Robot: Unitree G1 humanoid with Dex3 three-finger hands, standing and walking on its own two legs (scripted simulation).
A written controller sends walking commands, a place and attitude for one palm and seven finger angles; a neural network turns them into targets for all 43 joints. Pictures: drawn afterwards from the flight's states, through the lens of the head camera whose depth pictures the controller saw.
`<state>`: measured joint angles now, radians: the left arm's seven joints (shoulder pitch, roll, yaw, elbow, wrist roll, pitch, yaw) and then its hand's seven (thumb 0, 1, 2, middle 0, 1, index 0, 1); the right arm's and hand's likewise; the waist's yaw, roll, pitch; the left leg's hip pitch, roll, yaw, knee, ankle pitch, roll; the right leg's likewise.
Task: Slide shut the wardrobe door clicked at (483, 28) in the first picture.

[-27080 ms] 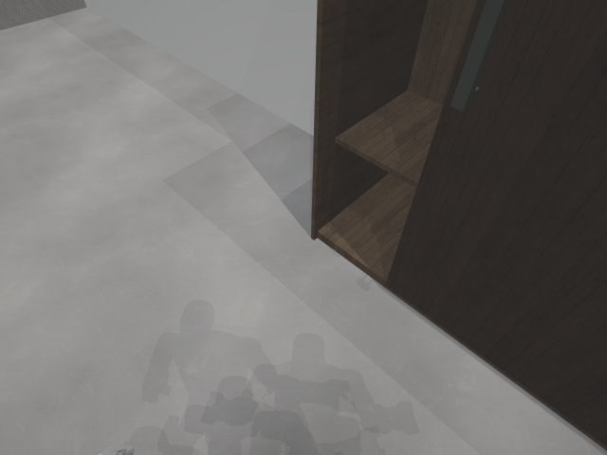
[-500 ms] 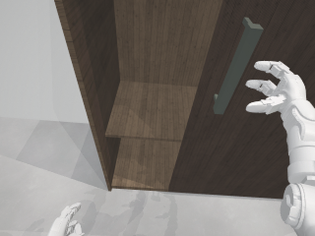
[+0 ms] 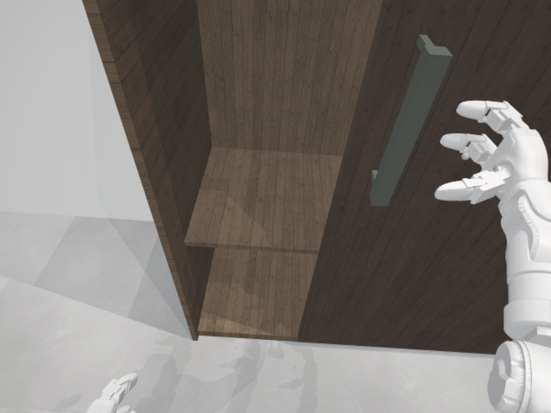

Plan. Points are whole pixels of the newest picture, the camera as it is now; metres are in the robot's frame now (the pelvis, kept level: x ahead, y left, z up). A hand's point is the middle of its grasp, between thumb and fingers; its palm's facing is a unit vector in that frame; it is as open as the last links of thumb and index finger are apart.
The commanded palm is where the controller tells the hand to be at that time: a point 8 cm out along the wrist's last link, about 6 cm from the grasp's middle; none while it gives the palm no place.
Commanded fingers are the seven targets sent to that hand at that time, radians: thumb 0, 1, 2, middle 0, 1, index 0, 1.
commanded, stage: move the hooked fingers beside the handle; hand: right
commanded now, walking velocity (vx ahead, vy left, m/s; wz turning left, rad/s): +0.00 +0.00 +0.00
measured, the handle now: (398, 130) +0.48 -0.12 +0.20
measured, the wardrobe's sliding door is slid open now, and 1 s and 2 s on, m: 0.36 0.36 0.36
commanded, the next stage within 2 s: none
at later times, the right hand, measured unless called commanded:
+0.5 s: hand (469, 153) +0.42 -0.20 +0.22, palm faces +0.01 +1.00 -0.04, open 14.0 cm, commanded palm +0.39 -0.24 +0.21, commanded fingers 0.00 0.50 -0.30 0.30 1.20 0.30 1.20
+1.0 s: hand (455, 166) +0.41 -0.19 +0.20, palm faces +0.02 +1.00 -0.03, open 14.0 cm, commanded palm +0.39 -0.24 +0.21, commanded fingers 0.00 0.50 -0.30 0.30 1.20 0.30 1.20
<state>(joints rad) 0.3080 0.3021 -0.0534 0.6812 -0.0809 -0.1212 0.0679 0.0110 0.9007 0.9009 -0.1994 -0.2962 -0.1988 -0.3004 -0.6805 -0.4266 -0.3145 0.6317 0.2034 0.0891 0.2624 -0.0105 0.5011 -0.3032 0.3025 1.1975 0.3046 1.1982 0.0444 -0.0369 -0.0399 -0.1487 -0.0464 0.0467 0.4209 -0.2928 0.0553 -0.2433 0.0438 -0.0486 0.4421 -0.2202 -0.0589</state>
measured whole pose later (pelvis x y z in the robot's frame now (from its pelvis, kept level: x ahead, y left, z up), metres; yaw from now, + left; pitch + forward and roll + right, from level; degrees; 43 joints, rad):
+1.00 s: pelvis -0.01 +0.01 +0.00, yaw +0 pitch +1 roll +0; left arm 0.28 0.30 -0.06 0.65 -0.09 -0.10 0.07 0.01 0.90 0.90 -0.20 -0.30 -0.20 -0.30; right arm -0.70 -0.44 -0.30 0.72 0.21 0.14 0.26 -0.01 0.50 -0.30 0.30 1.20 0.31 1.20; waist 0.05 -0.05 -0.04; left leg -0.16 -0.06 0.05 0.42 -0.28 0.07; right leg -0.25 0.03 -0.04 0.44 -0.21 -0.05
